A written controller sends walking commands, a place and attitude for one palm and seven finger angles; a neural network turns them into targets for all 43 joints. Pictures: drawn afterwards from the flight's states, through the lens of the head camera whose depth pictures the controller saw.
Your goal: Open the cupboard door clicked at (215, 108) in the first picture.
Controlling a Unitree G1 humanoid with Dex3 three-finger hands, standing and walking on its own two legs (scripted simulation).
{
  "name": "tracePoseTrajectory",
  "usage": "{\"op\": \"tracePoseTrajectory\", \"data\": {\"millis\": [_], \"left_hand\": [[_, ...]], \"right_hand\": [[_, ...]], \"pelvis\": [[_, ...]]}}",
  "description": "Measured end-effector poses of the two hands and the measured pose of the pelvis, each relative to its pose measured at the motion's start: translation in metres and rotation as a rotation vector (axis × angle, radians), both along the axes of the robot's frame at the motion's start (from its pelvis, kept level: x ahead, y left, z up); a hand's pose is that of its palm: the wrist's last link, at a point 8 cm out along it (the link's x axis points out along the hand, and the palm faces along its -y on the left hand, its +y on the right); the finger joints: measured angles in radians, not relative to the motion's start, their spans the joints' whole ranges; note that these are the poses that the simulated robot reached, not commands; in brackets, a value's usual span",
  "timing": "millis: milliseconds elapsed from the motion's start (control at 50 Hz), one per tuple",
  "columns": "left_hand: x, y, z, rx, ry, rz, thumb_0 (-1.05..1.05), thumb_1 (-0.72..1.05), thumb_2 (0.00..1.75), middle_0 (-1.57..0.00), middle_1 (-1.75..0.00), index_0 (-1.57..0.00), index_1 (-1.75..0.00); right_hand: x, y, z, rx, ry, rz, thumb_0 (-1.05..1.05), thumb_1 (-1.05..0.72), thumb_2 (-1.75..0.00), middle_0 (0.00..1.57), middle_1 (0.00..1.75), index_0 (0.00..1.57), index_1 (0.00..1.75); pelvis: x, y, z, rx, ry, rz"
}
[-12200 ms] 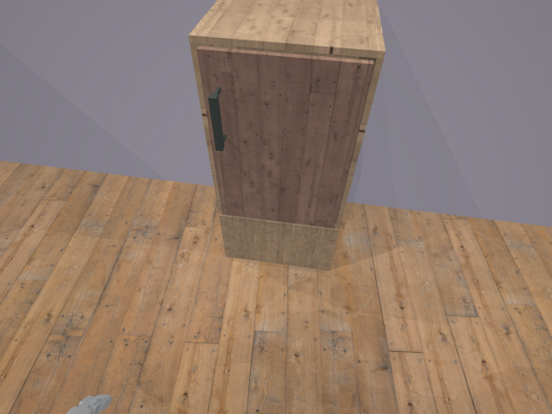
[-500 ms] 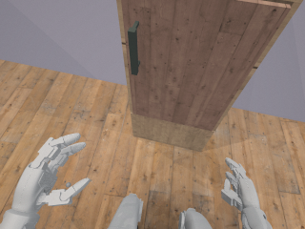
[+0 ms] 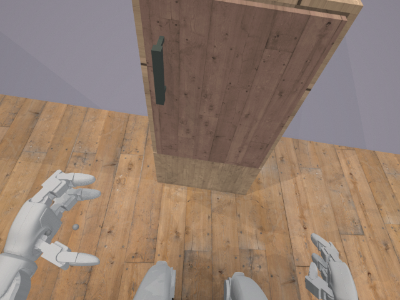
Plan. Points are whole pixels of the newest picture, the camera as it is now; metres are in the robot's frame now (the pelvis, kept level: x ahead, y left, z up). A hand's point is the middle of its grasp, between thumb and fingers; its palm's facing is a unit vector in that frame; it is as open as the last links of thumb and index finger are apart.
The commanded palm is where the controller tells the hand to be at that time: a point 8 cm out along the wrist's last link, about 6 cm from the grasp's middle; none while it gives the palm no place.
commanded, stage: raise the hand with hooked fingers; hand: left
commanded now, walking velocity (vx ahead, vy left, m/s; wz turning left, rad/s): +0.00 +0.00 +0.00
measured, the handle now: (160, 72) +0.60 +0.14 +0.06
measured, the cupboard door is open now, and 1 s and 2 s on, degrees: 0 0 0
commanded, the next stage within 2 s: move the hooked fingers beside the handle in 0.94 s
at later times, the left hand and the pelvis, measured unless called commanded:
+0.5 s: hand (46, 180) +0.29 +0.28 +0.08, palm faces -0.06 -1.00 -0.07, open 13.9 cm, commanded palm +0.27 +0.32 +0.08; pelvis +0.01 +0.00 +0.02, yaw +0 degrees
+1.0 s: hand (58, 184) +0.29 +0.26 +0.07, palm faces -0.06 -1.00 -0.06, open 13.9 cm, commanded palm +0.27 +0.31 +0.08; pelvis +0.01 -0.01 +0.02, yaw +0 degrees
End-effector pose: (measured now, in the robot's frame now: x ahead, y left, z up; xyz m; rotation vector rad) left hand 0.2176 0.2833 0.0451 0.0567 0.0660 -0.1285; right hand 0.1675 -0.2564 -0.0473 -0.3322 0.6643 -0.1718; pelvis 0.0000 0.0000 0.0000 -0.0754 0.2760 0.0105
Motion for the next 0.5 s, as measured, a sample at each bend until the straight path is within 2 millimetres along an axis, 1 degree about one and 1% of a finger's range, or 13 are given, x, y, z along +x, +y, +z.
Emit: {"op": "tracePoseTrajectory", "data": {"millis": [60, 100, 160, 220, 260, 300, 420, 500], "left_hand": [[0.006, 0.012, 0.021, 0.015, -0.068, 0.048, 0.00, -0.32, 0.38, -0.29, -1.08, -0.29, -1.08], [0.009, 0.023, 0.029, 0.023, -0.083, 0.087, 0.00, -0.37, 0.36, -0.29, -1.11, -0.30, -1.11], [0.012, 0.036, 0.027, 0.023, -0.036, 0.118, 0.00, -0.42, 0.34, -0.29, -1.14, -0.30, -1.15], [0.014, 0.041, 0.018, 0.014, 0.036, 0.104, 0.00, -0.45, 0.32, -0.29, -1.17, -0.30, -1.17], [0.018, 0.040, 0.014, 0.009, 0.055, 0.083, 0.00, -0.47, 0.32, -0.29, -1.18, -0.30, -1.18], [0.023, 0.040, 0.014, 0.007, 0.038, 0.068, -0.01, -0.48, 0.31, -0.30, -1.18, -0.30, -1.18], [0.046, 0.047, 0.032, 0.021, -0.066, 0.070, -0.01, -0.49, 0.30, -0.30, -1.19, -0.30, -1.19], [0.058, 0.055, 0.036, 0.015, -0.033, 0.069, -0.01, -0.50, 0.30, -0.30, -1.19, -0.30, -1.20]], "right_hand": [[0.005, 0.009, 0.010, 0.016, -0.025, 0.019, 0.02, -0.90, -0.90, 0.20, 0.30, 0.21, 0.30], [0.008, 0.016, 0.012, 0.031, -0.030, 0.035, 0.02, -0.90, -0.90, 0.20, 0.30, 0.21, 0.30], [0.011, 0.024, 0.012, 0.053, -0.025, 0.058, 0.02, -0.90, -0.90, 0.20, 0.30, 0.21, 0.30], [0.010, 0.028, 0.010, 0.063, -0.013, 0.073, 0.01, -0.90, -0.90, 0.20, 0.30, 0.21, 0.30], [0.008, 0.028, 0.008, 0.060, 0.000, 0.078, 0.01, -0.90, -0.90, 0.20, 0.30, 0.21, 0.30], [0.006, 0.027, 0.006, 0.053, 0.017, 0.076, 0.01, -0.90, -0.90, 0.20, 0.30, 0.21, 0.30], [-0.006, 0.018, 0.000, 0.037, 0.069, 0.052, 0.01, -0.90, -0.90, 0.20, 0.30, 0.21, 0.30], [-0.013, 0.011, 0.000, 0.040, 0.094, 0.023, 0.02, -0.90, -0.90, 0.20, 0.30, 0.21, 0.30]], "pelvis": [[0.001, 0.001, 0.006, -0.002, -0.011, 0.002], [0.002, 0.002, 0.009, -0.003, -0.014, 0.008], [0.003, 0.003, 0.012, -0.003, -0.015, 0.012], [0.004, 0.004, 0.014, -0.003, -0.014, 0.013], [0.004, 0.005, 0.014, -0.003, -0.014, 0.012], [0.004, 0.005, 0.014, -0.002, -0.014, 0.009], [0.005, 0.002, 0.014, -0.001, -0.014, 0.006], [0.008, 0.001, 0.017, 0.003, -0.008, 0.001]]}}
